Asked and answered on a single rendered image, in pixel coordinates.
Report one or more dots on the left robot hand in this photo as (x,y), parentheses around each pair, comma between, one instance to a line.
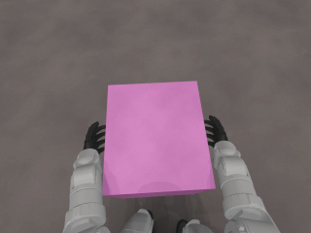
(91,137)

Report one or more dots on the robot right shin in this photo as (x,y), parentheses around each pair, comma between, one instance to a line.
(193,221)

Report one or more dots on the robot left forearm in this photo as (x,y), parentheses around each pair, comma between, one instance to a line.
(86,202)

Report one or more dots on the robot right forearm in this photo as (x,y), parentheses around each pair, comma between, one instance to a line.
(240,198)

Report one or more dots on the robot right upper arm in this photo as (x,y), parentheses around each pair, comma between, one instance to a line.
(245,225)

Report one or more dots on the robot left foot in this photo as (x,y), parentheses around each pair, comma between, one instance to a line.
(151,214)

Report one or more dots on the right robot hand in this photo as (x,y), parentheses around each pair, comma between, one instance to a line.
(217,130)

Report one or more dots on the carton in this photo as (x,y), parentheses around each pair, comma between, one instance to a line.
(155,141)

